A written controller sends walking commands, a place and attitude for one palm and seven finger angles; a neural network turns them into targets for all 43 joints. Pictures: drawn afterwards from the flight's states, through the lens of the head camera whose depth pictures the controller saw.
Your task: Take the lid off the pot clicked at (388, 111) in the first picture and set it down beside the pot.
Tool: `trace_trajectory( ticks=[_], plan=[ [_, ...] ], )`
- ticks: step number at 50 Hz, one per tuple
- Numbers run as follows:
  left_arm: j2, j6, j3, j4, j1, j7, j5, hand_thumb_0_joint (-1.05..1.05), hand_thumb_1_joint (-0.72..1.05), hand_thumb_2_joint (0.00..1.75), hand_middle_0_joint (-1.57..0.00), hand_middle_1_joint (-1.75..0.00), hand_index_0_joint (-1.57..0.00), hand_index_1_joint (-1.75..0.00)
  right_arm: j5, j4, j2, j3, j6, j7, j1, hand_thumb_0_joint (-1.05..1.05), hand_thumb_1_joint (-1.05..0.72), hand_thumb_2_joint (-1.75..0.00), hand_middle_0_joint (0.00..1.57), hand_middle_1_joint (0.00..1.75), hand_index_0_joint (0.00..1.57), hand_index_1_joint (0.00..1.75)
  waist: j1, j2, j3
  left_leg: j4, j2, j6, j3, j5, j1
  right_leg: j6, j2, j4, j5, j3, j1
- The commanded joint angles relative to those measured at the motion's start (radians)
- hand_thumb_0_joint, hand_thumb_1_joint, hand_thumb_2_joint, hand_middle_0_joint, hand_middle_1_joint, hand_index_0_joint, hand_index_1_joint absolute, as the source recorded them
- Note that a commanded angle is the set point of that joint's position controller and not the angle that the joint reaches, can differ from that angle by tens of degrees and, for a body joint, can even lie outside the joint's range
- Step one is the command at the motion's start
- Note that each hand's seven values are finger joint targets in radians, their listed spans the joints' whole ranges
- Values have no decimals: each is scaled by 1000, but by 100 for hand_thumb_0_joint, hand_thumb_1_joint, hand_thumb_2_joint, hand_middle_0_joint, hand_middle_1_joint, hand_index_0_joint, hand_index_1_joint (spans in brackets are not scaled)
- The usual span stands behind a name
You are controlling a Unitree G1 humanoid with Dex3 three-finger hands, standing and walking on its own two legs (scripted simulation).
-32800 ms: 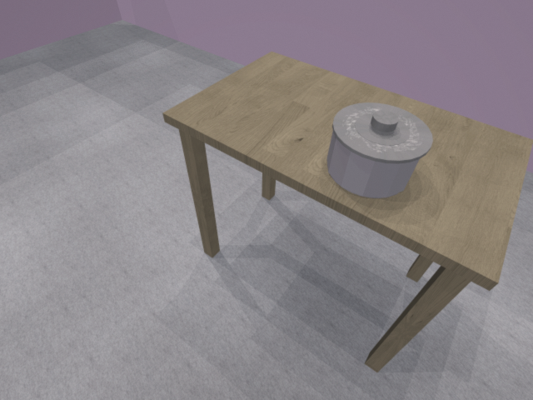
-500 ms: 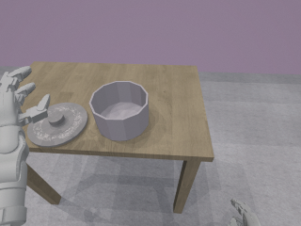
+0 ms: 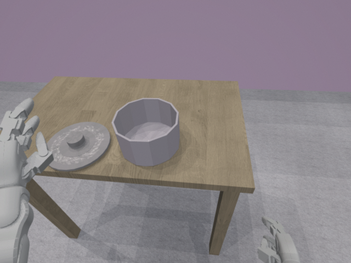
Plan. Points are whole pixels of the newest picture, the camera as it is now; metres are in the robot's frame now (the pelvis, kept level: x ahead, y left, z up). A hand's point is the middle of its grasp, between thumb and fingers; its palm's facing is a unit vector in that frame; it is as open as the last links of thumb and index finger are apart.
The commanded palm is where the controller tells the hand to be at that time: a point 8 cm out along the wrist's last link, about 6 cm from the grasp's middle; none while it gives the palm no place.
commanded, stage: draw the hand back to the body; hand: left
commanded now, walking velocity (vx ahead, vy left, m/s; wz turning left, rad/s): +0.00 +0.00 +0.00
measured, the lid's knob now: (75, 139) +0.46 +0.38 -0.01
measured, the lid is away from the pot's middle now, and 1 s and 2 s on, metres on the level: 0.24 0.24 0.24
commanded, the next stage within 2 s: step back with the hand held close in 0.58 s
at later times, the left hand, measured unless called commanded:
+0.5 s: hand (23, 200) +0.17 +0.27 +0.16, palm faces +0.37 -0.86 -0.35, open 7.4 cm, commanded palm +0.12 +0.31 +0.18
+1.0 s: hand (11, 210) +0.16 +0.30 +0.14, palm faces +0.27 -0.86 -0.43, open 7.4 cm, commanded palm +0.10 +0.35 +0.18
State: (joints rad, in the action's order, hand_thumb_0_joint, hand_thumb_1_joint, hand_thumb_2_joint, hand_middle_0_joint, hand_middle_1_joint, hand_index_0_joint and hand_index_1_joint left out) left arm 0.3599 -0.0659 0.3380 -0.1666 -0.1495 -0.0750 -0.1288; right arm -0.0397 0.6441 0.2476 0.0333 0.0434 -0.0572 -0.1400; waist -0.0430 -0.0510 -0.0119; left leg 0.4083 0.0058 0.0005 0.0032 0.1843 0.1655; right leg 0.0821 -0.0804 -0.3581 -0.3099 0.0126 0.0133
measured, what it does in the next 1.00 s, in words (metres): shifts its weight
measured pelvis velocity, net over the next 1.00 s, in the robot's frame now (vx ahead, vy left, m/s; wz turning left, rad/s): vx -0.03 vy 0.07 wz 0.00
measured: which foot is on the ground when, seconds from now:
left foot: down 0.00-1.00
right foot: down 0.00-1.00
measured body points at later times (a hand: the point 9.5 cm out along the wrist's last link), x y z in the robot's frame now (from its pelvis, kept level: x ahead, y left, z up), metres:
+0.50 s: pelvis -0.01 +0.03 +0.00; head -0.04 +0.01 +0.45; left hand +0.14 +0.31 +0.18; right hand +0.19 -0.18 -0.07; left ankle +0.03 +0.13 -0.74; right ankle -0.07 -0.06 -0.74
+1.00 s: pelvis -0.03 +0.07 -0.01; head -0.02 +0.07 +0.44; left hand +0.14 +0.34 +0.17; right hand +0.15 -0.18 -0.08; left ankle +0.03 +0.13 -0.74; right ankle -0.07 -0.06 -0.74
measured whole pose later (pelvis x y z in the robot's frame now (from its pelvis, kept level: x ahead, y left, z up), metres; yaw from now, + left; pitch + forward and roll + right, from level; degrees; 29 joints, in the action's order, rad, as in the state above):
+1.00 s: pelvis -0.03 +0.07 -0.01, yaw +0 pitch -1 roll -1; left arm 0.38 -0.15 0.32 -0.56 -0.61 -0.07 -0.07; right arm -0.02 0.54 0.24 0.01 0.02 -0.04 -0.20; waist -0.01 -0.01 -0.04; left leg 0.49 0.06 -0.09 0.03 0.17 0.30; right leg -0.01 -0.02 -0.46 -0.31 0.03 -0.13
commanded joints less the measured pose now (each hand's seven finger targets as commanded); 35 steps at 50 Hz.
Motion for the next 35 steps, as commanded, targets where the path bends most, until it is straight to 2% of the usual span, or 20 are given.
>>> trace_trajectory(
  ticks=[1, 3, 4, 5, 7, 10, 14, 16, 18, 20, 21, 24, 25, 27, 29, 30, 31, 32, 34, 35],
  plan=[
    [244, -58, 130, -204, 103, -9, -1, 0, 90, 90, -20, -30, -20, -30, 6, -162, 99, -46, 43, -7, 137, 0, -90, -90, 20, 30, 20, 30, 0, 81, 113, 8, 2, -62, 34, -203, -177, -91, 85, 63, 515, 8, -143],
    [224, -65, 105, -282, 99, -3, -1, 0, 90, 90, -20, -30, -20, -30, 7, -173, 89, -40, 50, -10, 155, 0, -90, -90, 20, 30, 20, 30, -4, 20, 121, 8, 5, -62, 33, -218, -200, -86, 84, 69, 497, 11, -139],
    [225, -75, 98, -357, 105, -4, 1, 0, 90, 90, -20, -30, -20, -30, 8, -182, 85, -39, 59, -9, 160, 0, -90, -90, 20, 30, 20, 30, -6, -26, 153, 5, 4, -61, 30, -239, -228, -78, 81, 68, 482, 7, -132],
    [216, -89, 87, -400, 84, -8, 3, 0, 90, 90, -20, -30, -20, -30, 10, -186, 82, -40, 71, -7, 159, 0, -90, -90, 20, 30, 20, 30, 1, -44, 166, 9, 0, -62, 30, -244, -243, -75, 82, 66, 466, 2, -138],
    [196, -80, 80, -369, -13, -12, 3, 0, 90, 90, -20, -30, -20, -30, 15, -179, 81, -40, 75, -7, 150, 0, -90, -90, 20, 30, 20, 30, -8, -23, 142, 2, -4, -60, 22, -248, -239, -71, 76, 74, 444, -2, -149],
    [210, -76, 110, -345, -77, -15, 3, 0, 90, 90, -20, -30, -20, -30, 16, -170, 84, -45, 71, -7, 137, 0, -90, -90, 20, 30, 20, 30, -2, 20, 84, -11, -11, -56, 18, -208, -206, -65, 72, 92, 375, -8, -167],
    [177, -84, 83, -420, -148, -7, 3, 0, 90, 90, -20, -30, -20, -30, 21, -181, 76, -39, 76, -9, 145, 0, -90, -90, 20, 30, 20, 30, -12, 6, 98, -16, -10, -56, 12, -221, -218, -63, 70, 92, 369, -10, -152],
    [153, -92, 51, -477, -181, -7, 10, 0, 90, 90, -20, -30, -20, -30, 23, -189, 76, -40, 85, -3, 148, 0, -90, -90, 20, 30, 20, 30, -6, -25, 103, -17, -14, -54, 9, -217, -230, -59, 68, 92, 343, -15, -164],
    [152, -86, 53, -495, -234, -10, 12, 0, 90, 90, -20, -30, -20, -30, 25, -187, 75, -39, 90, -2, 142, 0, -90, -90, 20, 30, 20, 30, -10, -30, 99, -20, -16, -51, 3, -222, -227, -56, 66, 93, 336, -16, -161],
    [173, -88, 78, -508, -275, -15, 12, 0, 90, 90, -20, -30, -20, -30, 26, -185, 77, -42, 91, 2, 134, 0, -90, -90, 20, 30, 20, 30, -5, -5, 81, -22, -21, -49, 0, -198, -210, -55, 67, 98, 306, -21, -167],
    [176, -85, 93, -483, -304, -16, 12, 0, 90, 90, -20, -30, -20, -30, 29, -181, 74, -41, 88, -2, 134, 0, -90, -90, 20, 30, 20, 30, -13, 9, 65, -26, -19, -49, 0, -181, -196, -55, 65, 103, 291, -21, -174],
    [165, -80, 74, -487, -223, -18, 14, 0, 90, 90, -20, -30, -20, -30, 27, -175, 74, -36, 86, -9, 137, 0, -90, -90, 20, 30, 20, 30, -3, 3, 31, -32, -19, -47, -7, -148, -193, -54, 63, 117, 249, -19, -194],
    [165, -87, 67, -512, -203, -20, 17, 0, 90, 90, -20, -30, -20, -30, 25, -176, 74, -40, 90, -8, 136, 0, -90, -90, 20, 30, 20, 30, 10, -7, 30, -29, -21, -48, -6, -125, -197, -54, 66, 121, 222, -18, -205],
    [131, -83, 41, -481, -232, -20, 18, 0, 90, 90, -20, -30, -20, -30, 27, -177, 70, -35, 95, -11, 139, 0, -90, -90, 20, 30, 20, 30, 1, -8, 9, -43, -23, -45, -17, -86, -195, -54, 63, 127, 169, -23, -218],
    [126, -79, 29, -495, -242, -18, 20, 0, 90, 90, -20, -30, -20, -30, 28, -180, 70, -34, 100, -11, 143, 0, -90, -90, 20, 30, 20, 30, -3, -6, 9, -50, -24, -45, -23, -66, -196, -53, 61, 133, 145, -18, -217],
    [132, -88, 27, -529, -235, -19, 21, 0, 90, 90, -20, -30, -20, -30, 26, -183, 73, -36, 105, -7, 141, 0, -90, -90, 20, 30, 20, 30, 4, -24, 19, -51, -25, -44, -27, -54, -198, -50, 63, 126, 135, -20, -214],
    [148, -87, 55, -504, -264, -24, 23, 0, 90, 90, -20, -30, -20, -30, 32, -179, 75, -36, 107, -9, 138, 0, -90, -90, 20, 30, 20, 30, -9, -24, 35, -54, -23, -44, -30, -52, -191, -48, 60, 125, 134, -20, -202],
    [141, -86, 48, -504, -261, -24, 21, 0, 90, 90, -20, -30, -20, -30, 31, -180, 71, -33, 107, -9, 142, 0, -90, -90, 20, 30, 20, 30, -10, -2, 25, -57, -23, -44, -32, -51, -187, -49, 61, 128, 132, -19, -200],
    [154, -85, 61, -517, -236, -26, 23, 0, 90, 90, -20, -30, -20, -30, 32, -178, 72, -32, 107, -10, 141, 0, -90, -90, 20, 30, 20, 30, -11, -11, 23, -64, -24, -39, -38, -45, -183, -46, 59, 130, 125, -18, -195],
    [337, -146, 241, -629, -69, -43, 24, 0, 90, 90, -20, -30, -20, -30, 19, -233, 88, -25, 82, -4, 123, 0, -90, -90, 20, 30, 20, 30, 18, -72, -74, -38, -38, -65, -57, 69, -108, -49, 116, 165, 109, 44, -276]
  ],
)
